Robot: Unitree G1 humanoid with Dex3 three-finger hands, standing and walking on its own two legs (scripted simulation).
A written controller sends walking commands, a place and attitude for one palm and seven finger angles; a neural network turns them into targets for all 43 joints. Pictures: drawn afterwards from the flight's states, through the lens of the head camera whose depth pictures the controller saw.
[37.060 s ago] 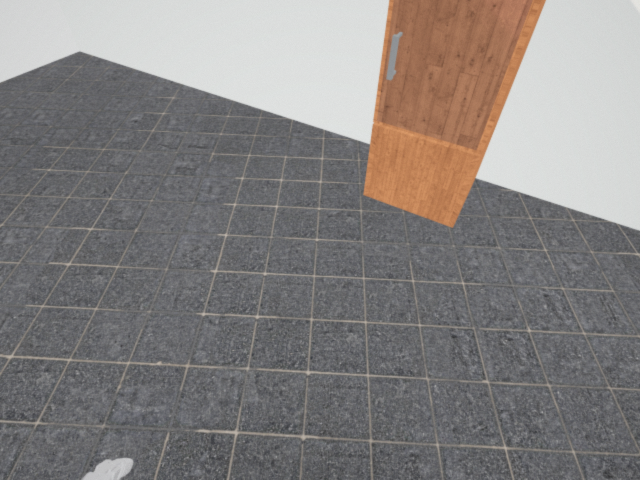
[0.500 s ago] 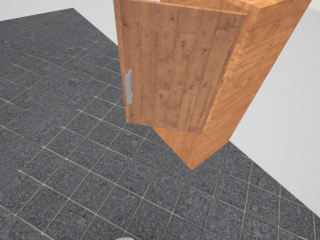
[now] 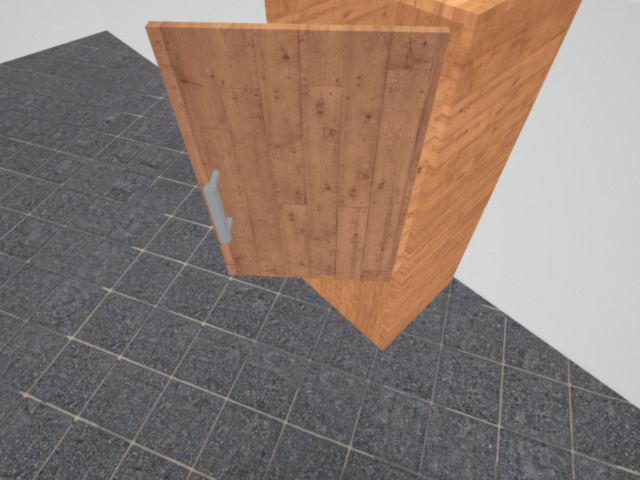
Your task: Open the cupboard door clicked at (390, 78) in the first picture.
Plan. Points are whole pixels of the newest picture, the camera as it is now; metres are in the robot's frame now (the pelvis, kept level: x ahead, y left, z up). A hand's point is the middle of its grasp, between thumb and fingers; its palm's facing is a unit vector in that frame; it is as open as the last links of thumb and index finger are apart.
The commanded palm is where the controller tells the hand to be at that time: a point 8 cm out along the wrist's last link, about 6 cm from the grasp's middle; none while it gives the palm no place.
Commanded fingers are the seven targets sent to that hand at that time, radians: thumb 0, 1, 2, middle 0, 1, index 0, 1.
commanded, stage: come to a stop and stand still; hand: left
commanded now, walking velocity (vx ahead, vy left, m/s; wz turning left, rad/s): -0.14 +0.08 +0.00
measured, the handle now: (220, 208) +0.59 +0.21 -0.07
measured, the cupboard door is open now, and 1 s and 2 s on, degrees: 43 43 43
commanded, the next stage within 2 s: look again from close up in 0.90 s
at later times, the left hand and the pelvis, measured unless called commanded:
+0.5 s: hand out of the picture -0.01 +0.20 -0.16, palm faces +0.02 -0.95 -0.30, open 7.4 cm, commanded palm none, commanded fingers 0.00 0.90 0.90 -0.20 -0.30 -0.20 -0.30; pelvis -0.05 +0.00 +0.00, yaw -1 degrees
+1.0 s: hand out of the picture -0.05 +0.15 -0.17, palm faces +0.01 -0.98 -0.19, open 7.3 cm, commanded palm none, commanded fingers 0.00 0.90 0.90 -0.20 -0.30 -0.20 -0.30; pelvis -0.06 -0.02 +0.00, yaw +0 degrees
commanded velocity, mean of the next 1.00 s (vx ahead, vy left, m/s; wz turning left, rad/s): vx -0.01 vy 0.00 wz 0.00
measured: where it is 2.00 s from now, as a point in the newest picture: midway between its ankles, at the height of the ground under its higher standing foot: outside the picture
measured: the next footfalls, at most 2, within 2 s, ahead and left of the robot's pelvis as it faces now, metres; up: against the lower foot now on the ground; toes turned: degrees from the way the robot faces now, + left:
none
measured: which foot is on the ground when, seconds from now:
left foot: down 0.00-1.00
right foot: down 0.00-1.00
